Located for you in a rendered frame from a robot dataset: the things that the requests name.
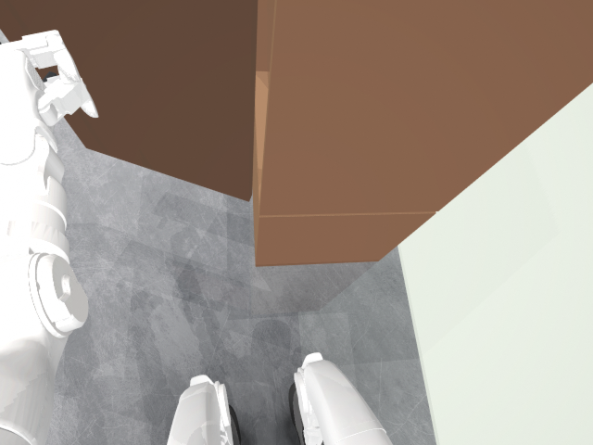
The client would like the cupboard door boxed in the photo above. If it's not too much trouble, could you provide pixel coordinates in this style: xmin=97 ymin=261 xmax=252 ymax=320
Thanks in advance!
xmin=0 ymin=0 xmax=258 ymax=202

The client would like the robot left hand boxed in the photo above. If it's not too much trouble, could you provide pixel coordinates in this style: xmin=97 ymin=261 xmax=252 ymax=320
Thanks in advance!
xmin=0 ymin=30 xmax=98 ymax=133

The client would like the robot left forearm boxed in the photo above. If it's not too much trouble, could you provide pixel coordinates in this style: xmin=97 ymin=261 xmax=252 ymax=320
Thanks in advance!
xmin=0 ymin=115 xmax=70 ymax=264

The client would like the left robot upper arm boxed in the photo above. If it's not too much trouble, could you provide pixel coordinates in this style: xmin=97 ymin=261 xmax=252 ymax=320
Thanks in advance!
xmin=0 ymin=253 xmax=88 ymax=445

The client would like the robot right shin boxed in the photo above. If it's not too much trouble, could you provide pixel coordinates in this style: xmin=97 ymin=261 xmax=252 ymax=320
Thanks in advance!
xmin=298 ymin=352 xmax=323 ymax=445

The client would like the left robot thigh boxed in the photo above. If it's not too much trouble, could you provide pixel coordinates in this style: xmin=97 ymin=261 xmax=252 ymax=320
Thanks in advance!
xmin=167 ymin=381 xmax=231 ymax=445

